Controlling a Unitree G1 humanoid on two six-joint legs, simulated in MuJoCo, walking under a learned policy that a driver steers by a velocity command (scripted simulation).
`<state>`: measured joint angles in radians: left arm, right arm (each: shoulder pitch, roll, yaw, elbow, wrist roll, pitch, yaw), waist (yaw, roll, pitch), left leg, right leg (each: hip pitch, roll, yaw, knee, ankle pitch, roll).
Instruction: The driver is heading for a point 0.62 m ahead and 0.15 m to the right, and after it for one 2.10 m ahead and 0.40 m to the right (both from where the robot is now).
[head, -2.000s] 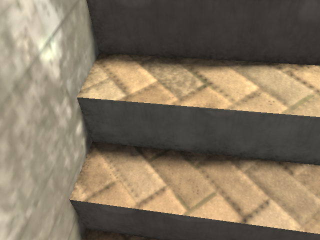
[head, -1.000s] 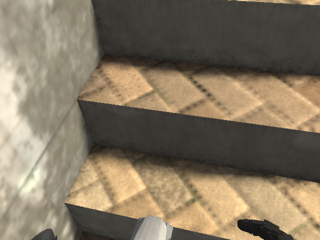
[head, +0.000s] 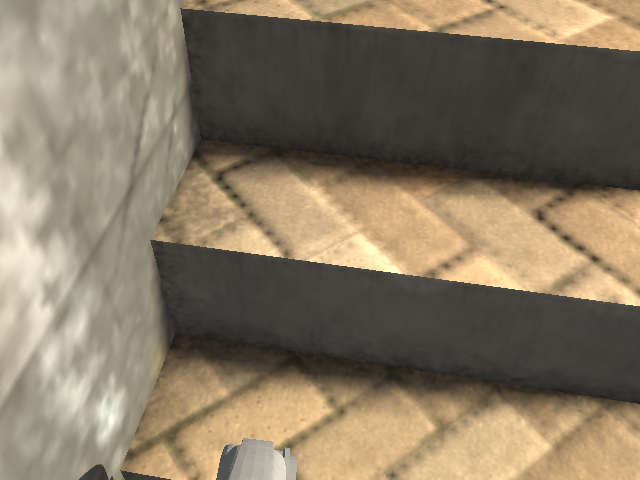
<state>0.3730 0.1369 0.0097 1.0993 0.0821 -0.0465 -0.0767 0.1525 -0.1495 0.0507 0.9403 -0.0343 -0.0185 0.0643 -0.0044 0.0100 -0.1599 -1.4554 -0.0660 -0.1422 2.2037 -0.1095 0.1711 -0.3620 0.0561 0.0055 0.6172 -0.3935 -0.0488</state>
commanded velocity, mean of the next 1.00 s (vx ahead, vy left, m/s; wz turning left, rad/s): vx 0.36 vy -0.22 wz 0.00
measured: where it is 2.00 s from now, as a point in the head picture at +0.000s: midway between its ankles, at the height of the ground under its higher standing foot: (472, 59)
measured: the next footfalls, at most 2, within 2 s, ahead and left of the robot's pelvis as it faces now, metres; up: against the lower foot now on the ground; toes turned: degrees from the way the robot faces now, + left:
left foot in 0.10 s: +0.25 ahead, +0.13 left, +0.22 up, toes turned +4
right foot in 0.70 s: +0.36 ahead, -0.26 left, +0.43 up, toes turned +2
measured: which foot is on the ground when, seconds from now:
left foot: up 0.00-0.08, down 0.10-0.74, up 0.76-1.00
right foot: down 0.00-0.12, up 0.14-0.68, down 0.70-1.00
